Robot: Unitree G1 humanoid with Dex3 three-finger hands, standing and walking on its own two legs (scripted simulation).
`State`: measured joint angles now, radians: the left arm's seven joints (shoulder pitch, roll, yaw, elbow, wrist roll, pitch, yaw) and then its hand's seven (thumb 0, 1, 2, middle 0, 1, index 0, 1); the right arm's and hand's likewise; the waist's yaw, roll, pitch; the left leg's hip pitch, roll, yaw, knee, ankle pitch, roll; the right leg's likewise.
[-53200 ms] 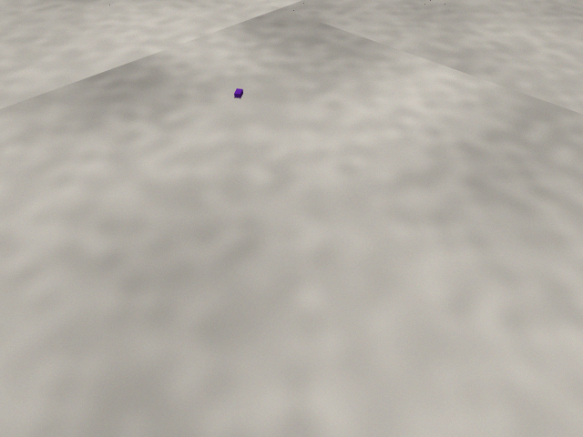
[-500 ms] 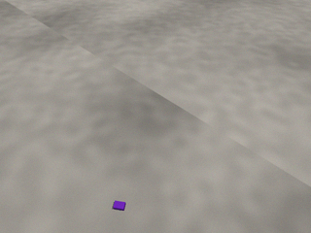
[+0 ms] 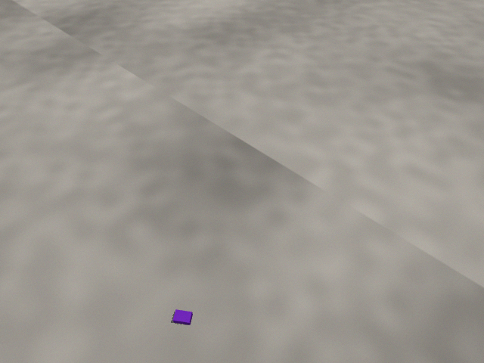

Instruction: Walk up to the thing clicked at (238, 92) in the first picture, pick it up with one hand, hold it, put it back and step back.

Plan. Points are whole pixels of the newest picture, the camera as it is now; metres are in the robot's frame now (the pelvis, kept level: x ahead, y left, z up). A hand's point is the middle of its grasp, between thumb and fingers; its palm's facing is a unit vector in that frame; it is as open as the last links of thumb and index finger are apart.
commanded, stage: stand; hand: left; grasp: from above
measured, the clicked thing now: (182, 317) +0.46 +0.24 -0.77
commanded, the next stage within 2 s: step back in 1.06 s
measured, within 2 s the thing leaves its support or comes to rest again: neither
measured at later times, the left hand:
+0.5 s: hand out of the picture +0.08 +0.24 -0.16, palm faces +0.02 -0.94 -0.34, open 7.4 cm
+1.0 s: hand out of the picture +0.08 +0.24 -0.16, palm faces +0.01 -0.94 -0.34, open 7.4 cm
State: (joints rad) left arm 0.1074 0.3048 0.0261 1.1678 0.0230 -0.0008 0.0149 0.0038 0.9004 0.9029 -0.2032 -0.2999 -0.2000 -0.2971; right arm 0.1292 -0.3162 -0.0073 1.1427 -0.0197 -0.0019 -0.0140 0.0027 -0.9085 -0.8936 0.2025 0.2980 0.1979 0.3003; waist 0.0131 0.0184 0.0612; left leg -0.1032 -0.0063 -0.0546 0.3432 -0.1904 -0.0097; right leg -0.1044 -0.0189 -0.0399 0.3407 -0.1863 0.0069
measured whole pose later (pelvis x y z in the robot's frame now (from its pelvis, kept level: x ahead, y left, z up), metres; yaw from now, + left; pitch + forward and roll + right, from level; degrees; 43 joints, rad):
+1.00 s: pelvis +0.01 -0.01 +0.00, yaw +0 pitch -2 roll +0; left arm 0.10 0.32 0.02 1.15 0.02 -0.01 0.00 0.00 0.90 0.90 -0.20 -0.30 -0.20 -0.30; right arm 0.12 -0.34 0.00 1.14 -0.01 -0.01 -0.01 0.00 -0.91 -0.89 0.20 0.30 0.20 0.30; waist 0.01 0.02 0.05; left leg -0.09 0.01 -0.05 0.31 -0.18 -0.02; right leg -0.10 -0.01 -0.04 0.32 -0.18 0.00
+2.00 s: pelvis -0.16 +0.06 -0.01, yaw -4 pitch -2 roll +2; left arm 0.15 0.35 0.07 0.82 0.03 0.04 0.01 0.01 0.90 0.90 -0.20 -0.30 -0.20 -0.30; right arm 0.12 -0.38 -0.03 0.88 0.01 0.05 -0.01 0.00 -0.91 -0.89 0.20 0.30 0.20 0.30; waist 0.03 0.00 0.16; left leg -0.40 -0.13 -0.13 1.13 -0.51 -0.01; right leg -0.30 0.02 0.07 0.57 -0.23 -0.04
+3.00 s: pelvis -0.50 +0.06 -0.03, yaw -2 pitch -3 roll +2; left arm 0.08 0.40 0.08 0.73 0.03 0.08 0.02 0.00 0.90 0.90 -0.20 -0.30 -0.20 -0.30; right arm 0.22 -0.34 -0.03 0.87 -0.03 0.03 -0.02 0.00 -0.91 -0.89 0.20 0.30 0.20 0.30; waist 0.01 -0.09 0.21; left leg -0.25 -0.08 0.01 0.66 -0.36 0.04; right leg -0.46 -0.03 0.03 0.79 -0.34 -0.02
